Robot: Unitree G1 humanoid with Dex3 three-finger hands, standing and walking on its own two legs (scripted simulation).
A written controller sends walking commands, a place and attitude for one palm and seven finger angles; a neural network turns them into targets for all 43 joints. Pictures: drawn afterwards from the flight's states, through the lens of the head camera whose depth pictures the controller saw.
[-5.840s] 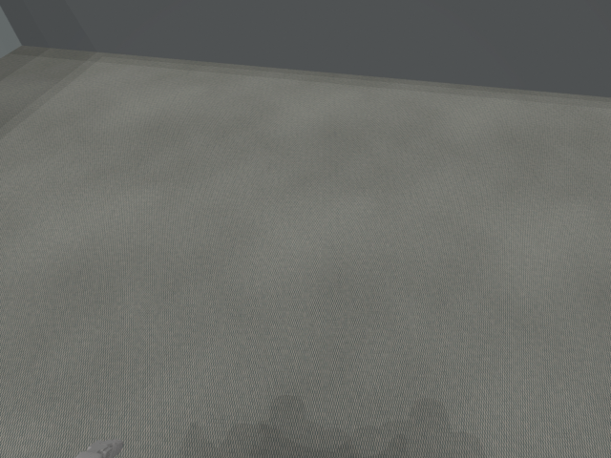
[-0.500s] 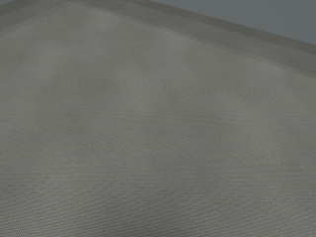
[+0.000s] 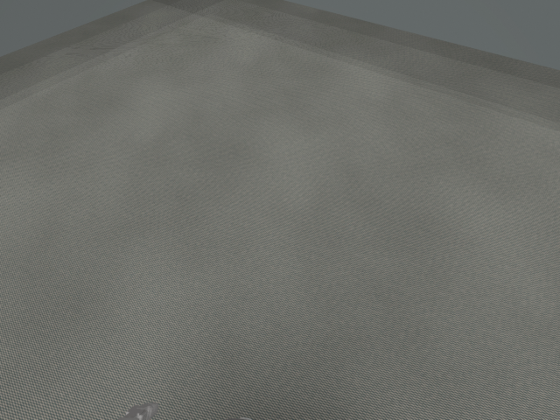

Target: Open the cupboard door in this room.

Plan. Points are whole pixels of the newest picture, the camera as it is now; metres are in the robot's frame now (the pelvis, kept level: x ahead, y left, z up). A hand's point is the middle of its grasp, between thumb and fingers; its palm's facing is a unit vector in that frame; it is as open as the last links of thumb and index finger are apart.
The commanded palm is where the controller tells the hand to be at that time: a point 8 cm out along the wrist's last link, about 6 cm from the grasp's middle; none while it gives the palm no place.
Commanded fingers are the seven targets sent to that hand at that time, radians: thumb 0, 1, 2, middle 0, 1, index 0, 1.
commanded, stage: turn or walk to find it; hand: left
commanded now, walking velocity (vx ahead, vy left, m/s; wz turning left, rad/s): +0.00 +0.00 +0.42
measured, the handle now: out of the picture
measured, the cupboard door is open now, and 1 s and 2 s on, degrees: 0 0 0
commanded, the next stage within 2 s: none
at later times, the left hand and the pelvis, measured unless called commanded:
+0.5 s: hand out of the picture -0.05 +0.26 -0.18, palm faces +0.26 -0.93 -0.25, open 7.4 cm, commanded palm none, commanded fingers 0.00 0.90 0.90 -0.20 -0.30 -0.20 -0.30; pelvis -0.03 +0.04 +0.00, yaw +13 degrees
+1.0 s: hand out of the picture -0.04 +0.20 -0.13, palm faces +0.42 -0.86 -0.28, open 7.4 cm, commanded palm none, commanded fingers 0.00 0.90 0.90 -0.20 -0.30 -0.20 -0.30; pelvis -0.04 -0.01 +0.01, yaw +26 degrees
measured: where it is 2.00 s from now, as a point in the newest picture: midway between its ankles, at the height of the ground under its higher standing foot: outside the picture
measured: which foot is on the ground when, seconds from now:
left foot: up 0.00-0.36, down 0.38-0.84, up 0.86-1.00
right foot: down 0.00-0.38, up 0.40-0.82, down 0.84-1.00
